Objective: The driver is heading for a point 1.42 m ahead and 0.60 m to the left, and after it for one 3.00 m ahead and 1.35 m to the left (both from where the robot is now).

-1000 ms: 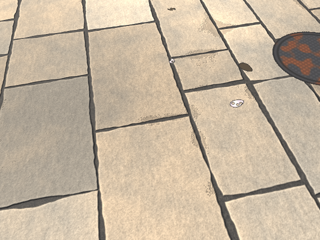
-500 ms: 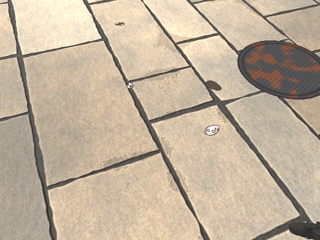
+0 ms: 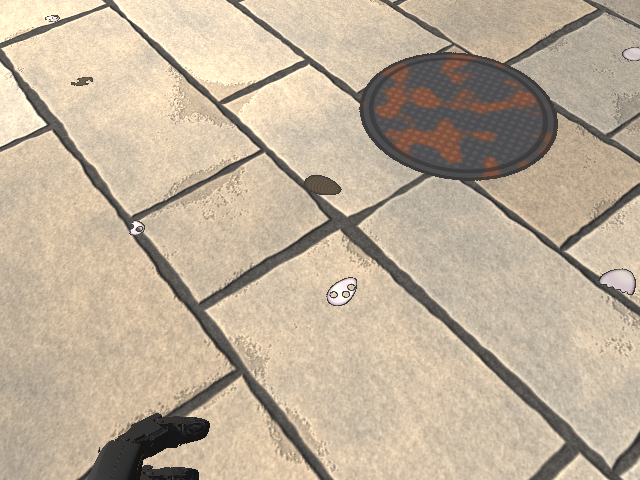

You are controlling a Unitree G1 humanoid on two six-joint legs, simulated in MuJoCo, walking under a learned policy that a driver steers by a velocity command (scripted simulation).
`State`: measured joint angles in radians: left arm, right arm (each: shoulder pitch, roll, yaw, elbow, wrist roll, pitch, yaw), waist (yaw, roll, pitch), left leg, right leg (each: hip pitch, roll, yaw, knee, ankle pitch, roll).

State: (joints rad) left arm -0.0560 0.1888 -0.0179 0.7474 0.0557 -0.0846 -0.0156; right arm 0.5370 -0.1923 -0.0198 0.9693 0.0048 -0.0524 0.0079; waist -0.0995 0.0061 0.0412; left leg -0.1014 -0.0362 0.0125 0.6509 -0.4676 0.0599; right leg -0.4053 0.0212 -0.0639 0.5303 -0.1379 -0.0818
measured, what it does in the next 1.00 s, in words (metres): walks ahead, turning left: left foot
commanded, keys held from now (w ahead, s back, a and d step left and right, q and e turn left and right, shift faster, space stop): w+q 0.84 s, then w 0.16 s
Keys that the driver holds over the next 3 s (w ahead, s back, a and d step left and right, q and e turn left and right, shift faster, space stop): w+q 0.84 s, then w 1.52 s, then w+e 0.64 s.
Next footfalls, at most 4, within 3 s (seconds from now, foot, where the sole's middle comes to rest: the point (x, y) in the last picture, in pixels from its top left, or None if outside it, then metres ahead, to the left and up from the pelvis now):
0.48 left None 0.34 0.17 -0.77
1.02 right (234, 376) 0.70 0.16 -0.77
1.56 left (96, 344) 0.81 0.48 -0.77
2.10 right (107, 228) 1.16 0.50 -0.77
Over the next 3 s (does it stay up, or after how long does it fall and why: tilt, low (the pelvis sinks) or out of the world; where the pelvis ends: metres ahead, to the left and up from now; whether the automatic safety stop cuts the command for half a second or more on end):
stays up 1.35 0.73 0.02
